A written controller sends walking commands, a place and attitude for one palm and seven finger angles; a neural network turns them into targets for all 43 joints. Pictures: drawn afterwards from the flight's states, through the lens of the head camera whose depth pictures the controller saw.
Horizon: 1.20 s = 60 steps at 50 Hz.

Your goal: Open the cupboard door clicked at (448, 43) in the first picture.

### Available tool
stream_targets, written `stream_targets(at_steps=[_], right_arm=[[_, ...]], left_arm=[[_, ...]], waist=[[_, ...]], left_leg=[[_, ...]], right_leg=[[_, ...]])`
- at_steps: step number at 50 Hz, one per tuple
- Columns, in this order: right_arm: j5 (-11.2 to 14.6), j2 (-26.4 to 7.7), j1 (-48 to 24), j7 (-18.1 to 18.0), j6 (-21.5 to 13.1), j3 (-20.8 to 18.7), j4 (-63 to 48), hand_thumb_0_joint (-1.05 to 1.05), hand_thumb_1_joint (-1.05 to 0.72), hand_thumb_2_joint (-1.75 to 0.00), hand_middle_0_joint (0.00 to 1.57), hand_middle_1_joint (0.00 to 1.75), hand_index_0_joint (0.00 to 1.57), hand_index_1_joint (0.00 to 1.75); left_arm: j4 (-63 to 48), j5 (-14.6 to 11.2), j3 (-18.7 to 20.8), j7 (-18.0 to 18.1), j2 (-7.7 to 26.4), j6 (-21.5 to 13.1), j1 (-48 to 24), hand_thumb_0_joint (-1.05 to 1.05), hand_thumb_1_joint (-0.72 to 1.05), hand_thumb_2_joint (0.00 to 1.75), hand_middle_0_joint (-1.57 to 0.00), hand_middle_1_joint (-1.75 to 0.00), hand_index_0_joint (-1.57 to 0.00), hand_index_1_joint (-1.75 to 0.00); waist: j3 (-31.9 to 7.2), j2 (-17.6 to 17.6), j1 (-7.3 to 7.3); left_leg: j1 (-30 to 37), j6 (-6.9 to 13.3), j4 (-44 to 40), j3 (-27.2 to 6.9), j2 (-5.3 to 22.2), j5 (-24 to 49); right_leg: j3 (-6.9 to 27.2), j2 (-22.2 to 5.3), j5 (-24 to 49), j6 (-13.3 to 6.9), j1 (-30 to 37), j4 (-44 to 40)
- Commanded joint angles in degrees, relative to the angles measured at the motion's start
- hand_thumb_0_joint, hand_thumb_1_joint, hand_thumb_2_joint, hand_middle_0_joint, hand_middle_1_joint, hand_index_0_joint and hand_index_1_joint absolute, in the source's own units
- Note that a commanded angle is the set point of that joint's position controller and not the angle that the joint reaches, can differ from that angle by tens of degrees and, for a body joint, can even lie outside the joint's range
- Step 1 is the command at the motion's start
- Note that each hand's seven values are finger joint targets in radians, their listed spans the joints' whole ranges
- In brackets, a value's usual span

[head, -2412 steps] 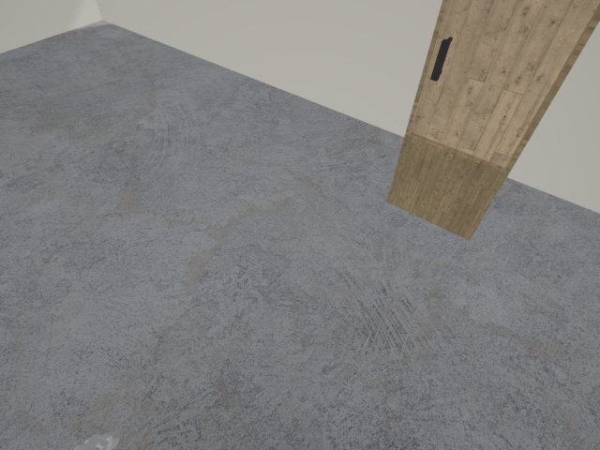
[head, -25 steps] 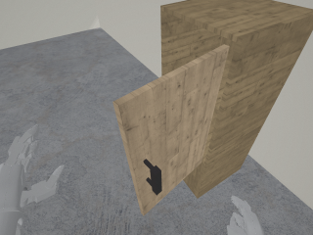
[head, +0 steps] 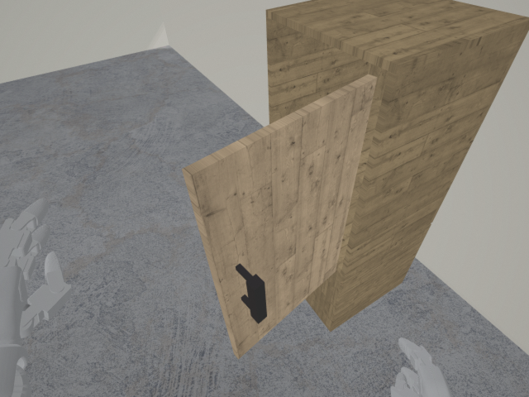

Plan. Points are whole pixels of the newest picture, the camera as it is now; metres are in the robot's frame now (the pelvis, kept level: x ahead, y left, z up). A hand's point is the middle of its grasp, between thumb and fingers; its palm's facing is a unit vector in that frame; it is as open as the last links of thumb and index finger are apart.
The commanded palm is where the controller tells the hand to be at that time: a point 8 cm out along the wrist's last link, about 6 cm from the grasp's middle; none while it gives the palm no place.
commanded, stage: step back with the hand held close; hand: left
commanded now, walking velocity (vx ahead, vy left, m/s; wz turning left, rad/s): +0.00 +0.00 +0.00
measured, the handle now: (250, 292) +0.31 +0.07 -0.04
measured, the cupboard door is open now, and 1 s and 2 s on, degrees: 100 100 100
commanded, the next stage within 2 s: stop stepping back and stand still in 1.36 s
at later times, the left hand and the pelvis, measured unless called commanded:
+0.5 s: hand (49, 306) +0.17 +0.27 +0.14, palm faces +0.33 -0.79 -0.52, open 7.4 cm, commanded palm +0.11 +0.31 +0.17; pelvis -0.04 +0.01 +0.00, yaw -1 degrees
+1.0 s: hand out of the picture +0.08 +0.30 +0.15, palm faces +0.46 -0.74 -0.50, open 7.4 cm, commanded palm +0.02 +0.33 +0.17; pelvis -0.11 +0.02 -0.02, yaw +3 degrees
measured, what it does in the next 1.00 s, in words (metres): shifts its weight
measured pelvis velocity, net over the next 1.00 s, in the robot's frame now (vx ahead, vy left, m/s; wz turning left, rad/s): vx -0.11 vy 0.02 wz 0.05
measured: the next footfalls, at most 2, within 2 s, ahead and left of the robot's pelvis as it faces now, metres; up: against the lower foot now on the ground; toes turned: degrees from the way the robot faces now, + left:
right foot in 1.44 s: -0.25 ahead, -0.08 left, +0.00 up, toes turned -4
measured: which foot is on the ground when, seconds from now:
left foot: down 0.00-1.00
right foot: down 0.00-1.00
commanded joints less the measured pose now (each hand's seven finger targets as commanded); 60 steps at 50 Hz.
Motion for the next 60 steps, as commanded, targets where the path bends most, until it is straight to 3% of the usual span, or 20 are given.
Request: stream_targets(at_steps=[1, 4, 5, 6, 7, 11, 15, 22, 36, 42, 45, 48, 50, 52, 53, 55, 56, 57, 58, 60], right_arm=[[-0.3, -5.5, -8.8, -0.7, -3.6, -2.1, -9.6, 0.00, -0.90, -0.90, 0.20, 0.30, 0.20, 0.30], [-0.3, -5.5, -8.8, -0.8, -3.5, -2.2, -9.3, 0.00, -0.90, -0.90, 0.20, 0.30, 0.20, 0.30], [-0.2, -5.5, -9.4, -0.8, -3.9, -2.1, -9.6, 0.00, -0.90, -0.90, 0.20, 0.30, 0.20, 0.30], [0.0, -6.7, -8.4, -0.9, -2.4, -2.0, -11.2, 0.00, -0.90, -0.90, 0.20, 0.30, 0.20, 0.30], [-0.4, -6.1, -8.5, -1.0, -1.3, -2.3, -10.1, 0.00, -0.90, -0.90, 0.20, 0.30, 0.20, 0.30], [-0.3, -6.6, -7.9, -0.8, 1.3, -3.1, -11.7, 0.00, -0.90, -0.90, 0.20, 0.30, 0.20, 0.30], [0.1, -6.6, -8.0, -1.1, 3.0, -3.5, -13.1, 0.00, -0.90, -0.90, 0.20, 0.30, 0.20, 0.30], [0.4, -6.6, -7.7, -1.7, 3.8, -3.9, -14.5, 0.00, -0.90, -0.90, 0.20, 0.30, 0.20, 0.30], [-0.1, -7.9, -6.2, -1.5, 0.5, -3.9, -14.4, 0.00, -0.90, -0.90, 0.20, 0.30, 0.20, 0.30], [-0.6, -7.6, -6.1, -1.3, -1.8, -4.2, -14.0, 0.00, -0.90, -0.90, 0.20, 0.30, 0.20, 0.30], [-0.5, -7.3, -5.3, -0.8, -2.3, -4.2, -13.2, 0.00, -0.90, -0.90, 0.20, 0.30, 0.20, 0.30], [-0.8, -6.7, -4.0, -0.4, -1.9, -4.6, -10.6, 0.00, -0.90, -0.90, 0.20, 0.30, 0.20, 0.30], [-0.6, -5.5, -3.8, -0.3, -1.3, -4.4, -9.5, 0.00, -0.90, -0.90, 0.20, 0.30, 0.20, 0.30], [-0.4, -5.2, -4.9, -0.6, -0.6, -4.3, -9.5, 0.00, -0.90, -0.90, 0.20, 0.30, 0.20, 0.30], [-0.4, -5.8, -6.3, -1.1, -0.5, -4.3, -9.5, 0.00, -0.90, -0.90, 0.20, 0.30, 0.20, 0.30], [-0.3, -7.2, -7.5, -1.5, -1.0, -4.1, -11.2, 0.00, -0.90, -0.90, 0.20, 0.30, 0.20, 0.30], [-0.6, -7.9, -8.0, -1.4, -1.9, -4.5, -12.0, 0.00, -0.90, -0.90, 0.20, 0.30, 0.20, 0.30], [-1.2, -7.6, -7.9, -1.2, -2.6, -4.9, -11.9, 0.00, -0.90, -0.90, 0.20, 0.30, 0.20, 0.30], [-1.6, -6.4, -7.8, -0.9, -3.0, -5.0, -11.6, 0.00, -0.90, -0.90, 0.20, 0.30, 0.20, 0.30], [-1.6, -5.6, -7.1, 0.4, -4.0, -5.2, -9.8, 0.00, -0.90, -0.90, 0.20, 0.30, 0.20, 0.30]], left_arm=[[-11.5, 0.0, 7.1, 1.0, 10.5, -3.8, -5.0, 0.00, 0.90, 0.90, -0.20, -0.30, -0.20, -0.30], [-10.5, 0.0, 7.1, 0.9, 10.5, -3.9, -5.3, 0.00, 0.90, 0.90, -0.20, -0.30, -0.20, -0.30], [-15.9, 0.1, 7.7, 1.1, 12.3, -4.8, -10.5, 0.00, 0.90, 0.90, -0.20, -0.30, -0.20, -0.30], [-16.9, 0.6, 14.4, 1.5, 18.7, -6.8, -12.8, 0.00, 0.90, 0.90, -0.20, -0.30, -0.20, -0.30], [-10.9, 0.7, 11.5, 0.9, 14.3, -6.6, -5.8, 0.00, 0.90, 0.90, -0.20, -0.30, -0.20, -0.30], [-12.2, 0.8, 9.5, 0.6, 11.8, -7.0, 1.1, 0.00, 0.90, 0.90, -0.20, -0.30, -0.20, -0.30], [-14.6, 0.4, 11.2, 1.2, 13.7, -6.8, 3.7, 0.00, 0.90, 0.90, -0.20, -0.30, -0.20, -0.30], [-18.0, 0.4, 13.2, 2.4, 15.7, -7.1, 4.9, 0.00, 0.90, 0.90, -0.20, -0.30, -0.20, -0.30], [-20.0, 2.4, 13.5, 3.6, 14.6, -10.2, 4.0, 0.00, 0.90, 0.90, -0.20, -0.30, -0.20, -0.30], [-20.9, 3.3, 16.0, 3.3, 14.8, -11.4, 4.5, 0.00, 0.90, 0.90, -0.20, -0.30, -0.20, -0.30], [-21.6, 2.6, 14.5, 3.0, 14.0, -11.7, 3.8, 0.00, 0.90, 0.90, -0.20, -0.30, -0.20, -0.30], [-21.1, 2.1, 13.2, 3.7, 14.7, -11.5, 1.2, 0.00, 0.90, 0.90, -0.20, -0.30, -0.20, -0.30], [-20.0, 2.1, 11.8, 4.4, 14.6, -11.1, 0.0, 0.00, 0.90, 0.90, -0.20, -0.30, -0.20, -0.30], [-19.9, 2.1, 13.0, 4.7, 16.2, -10.9, -0.2, 0.00, 0.90, 0.90, -0.20, -0.30, -0.20, -0.30], [-20.5, 2.2, 12.8, 4.6, 16.2, -11.0, -0.5, 0.00, 0.90, 0.90, -0.20, -0.30, -0.20, -0.30], [-22.9, 2.2, 15.5, 4.2, 17.4, -12.1, 1.2, 0.00, 0.90, 0.90, -0.20, -0.30, -0.20, -0.30], [-23.9, 2.7, 16.5, 3.7, 17.2, -12.7, 1.1, 0.00, 0.90, 0.90, -0.20, -0.30, -0.20, -0.30], [-22.9, 3.0, 17.3, 3.4, 17.0, -12.6, 1.2, 0.00, 0.90, 0.90, -0.20, -0.30, -0.20, -0.30], [-23.1, 2.6, 17.3, 3.3, 17.3, -12.6, 1.2, 0.00, 0.90, 0.90, -0.20, -0.30, -0.20, -0.30], [-22.0, 1.5, 15.7, 3.6, 15.2, -12.0, 3.6, 0.00, 0.90, 0.90, -0.20, -0.30, -0.20, -0.30]], waist=[[-2.9, -1.6, 0.15], [-2.4, -1.6, 0.14], [-4.5, -0.1, 0.08], [0.5, -1.6, -2.60], [-0.3, -3.9, -2.73], [-6.0, -1.0, -3.02], [-10.1, -2.1, -2.97], [-10.1, -1.2, -3.08], [-4.3, 3.1, -3.64], [-5.9, 6.2, -2.90], [-5.7, 0.4, -3.72], [-5.0, -7.7, -4.59], [-6.1, -11.4, -5.13], [-5.4, -10.5, -4.96], [-3.3, -5.2, -5.08], [-6.2, 8.7, -3.53], [-8.1, 15.4, -3.20], [-7.9, 15.3, -3.16], [-7.0, 10.8, -3.11], [-9.4, 2.6, -2.53]], left_leg=[[3.7, 1.2, -2.6, -0.2, 0.1, 11.3], [3.5, 1.3, -2.9, -0.1, 0.0, 10.5], [4.6, 1.3, -2.7, -0.2, -0.2, 10.7], [0.9, 2.1, -0.3, -1.7, 0.9, 9.1], [0.9, 2.1, 0.9, -2.0, 0.9, 9.5], [1.1, 1.6, 0.9, -1.3, 1.8, 16.7], [0.9, 1.4, 1.1, -1.5, 2.8, 22.3], [-3.9, 1.3, 0.4, -2.4, 3.5, 18.5], [-25.2, 3.6, -7.2, -8.9, 6.3, -17.9], [-36.1, 6.5, -11.3, -13.8, 10.2, -25.5], [-29.3, 3.8, -2.9, -8.5, 5.4, -20.4], [-13.3, -0.1, 13.7, -3.0, -0.4, -9.4], [-7.2, -1.0, 19.4, -1.8, -1.7, -4.9], [-6.5, -0.7, 13.8, -1.9, -1.4, -3.8], [-7.6, -0.1, 7.5, -3.8, 0.1, -2.6], [-19.8, 3.4, -9.2, -14.6, 9.8, -9.6], [-30.7, 6.7, -19.3, -23.0, 16.3, -26.7], [-36.4, 9.2, -23.4, -26.7, 20.2, -32.9], [-33.5, 10.0, -20.1, -26.5, 20.0, -25.3], [-19.6, 8.8, -13.5, -18.3, 16.6, -11.9]], right_leg=[[1.4, -1.2, 12.9, 1.0, -5.2, -4.4], [1.6, -1.3, 12.1, 1.1, -5.2, -4.9], [1.8, -1.3, 12.2, 1.0, -4.8, -5.0], [5.3, -3.8, 14.1, 1.4, -11.0, -7.6], [5.0, -4.8, 15.6, 1.4, -11.2, -7.4], [3.4, -5.0, 21.8, 1.8, -8.7, -3.4], [2.9, -4.5, 25.2, 2.1, -6.9, -0.5], [3.4, -3.9, 21.3, 2.0, -7.4, 1.6], [4.6, -1.0, -2.0, 1.8, -4.1, 5.3], [4.4, 2.7, 4.9, 2.2, 5.6, 17.4], [9.8, -0.5, 2.0, 0.5, -3.3, 8.8], [19.0, -9.6, -5.3, -3.8, -23.3, -4.8], [17.6, -13.0, 0.2, -5.0, -27.7, -5.8], [13.5, -10.9, 3.5, -3.2, -27.1, -3.8], [10.7, -7.7, 2.3, -1.6, -27.2, -1.3], [3.8, 2.0, -1.2, 2.2, -12.7, 13.2], [2.8, 6.4, -5.4, 2.8, -1.8, 27.7], [4.3, 7.2, -8.0, 2.5, 0.6, 40.5], [6.3, 6.3, -9.7, 1.9, -4.8, 44.3], [5.8, 4.1, -12.6, 1.3, -14.3, 41.0]])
